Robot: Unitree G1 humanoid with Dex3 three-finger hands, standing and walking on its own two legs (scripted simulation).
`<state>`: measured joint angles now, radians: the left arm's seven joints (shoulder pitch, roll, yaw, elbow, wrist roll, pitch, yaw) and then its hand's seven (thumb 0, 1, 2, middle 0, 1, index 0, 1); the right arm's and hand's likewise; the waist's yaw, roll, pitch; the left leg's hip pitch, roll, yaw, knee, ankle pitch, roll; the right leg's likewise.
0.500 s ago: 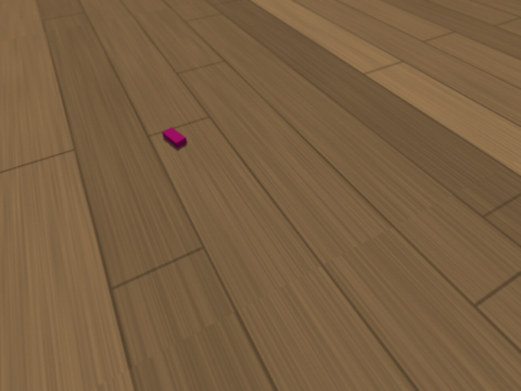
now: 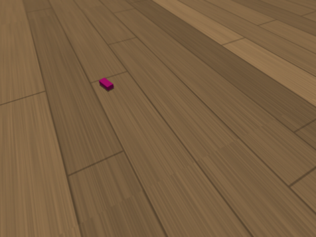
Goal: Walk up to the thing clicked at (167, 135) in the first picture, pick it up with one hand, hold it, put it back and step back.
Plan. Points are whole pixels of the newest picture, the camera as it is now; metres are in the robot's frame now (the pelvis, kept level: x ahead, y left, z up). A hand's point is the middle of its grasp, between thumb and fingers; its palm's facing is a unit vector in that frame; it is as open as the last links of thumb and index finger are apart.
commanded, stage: stand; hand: left
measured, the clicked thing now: (106, 83) +1.62 +0.54 -0.76
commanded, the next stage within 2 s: walk up in 0.62 s
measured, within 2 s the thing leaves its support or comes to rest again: neither
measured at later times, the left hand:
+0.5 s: hand out of the picture +0.07 +0.25 -0.15, palm faces -0.02 -0.94 -0.34, open 7.4 cm
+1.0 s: hand out of the picture +0.15 +0.41 -0.16, palm faces -0.20 -0.83 -0.51, open 7.4 cm
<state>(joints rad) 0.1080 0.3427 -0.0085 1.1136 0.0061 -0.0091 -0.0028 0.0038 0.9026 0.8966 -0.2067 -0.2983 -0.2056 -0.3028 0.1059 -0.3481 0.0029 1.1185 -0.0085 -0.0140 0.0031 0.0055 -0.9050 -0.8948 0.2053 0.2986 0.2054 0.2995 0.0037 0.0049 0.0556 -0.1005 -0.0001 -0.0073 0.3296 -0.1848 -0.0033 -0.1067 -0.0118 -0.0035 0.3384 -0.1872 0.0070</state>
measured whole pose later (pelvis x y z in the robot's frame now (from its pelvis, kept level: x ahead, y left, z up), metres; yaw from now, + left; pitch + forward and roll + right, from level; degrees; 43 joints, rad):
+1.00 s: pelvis +0.05 +0.10 -0.03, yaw -10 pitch +1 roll +0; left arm 0.26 0.49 0.06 1.02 0.02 -0.02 0.03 0.01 0.90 0.90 -0.21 -0.30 -0.21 -0.30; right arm 0.17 -0.46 -0.13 0.85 -0.06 -0.01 0.12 0.01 -0.91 -0.90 0.20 0.30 0.20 0.30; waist -0.02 0.01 0.03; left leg -0.37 0.03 -0.01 0.65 -0.29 -0.02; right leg -0.41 -0.03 0.15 0.92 -0.48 -0.05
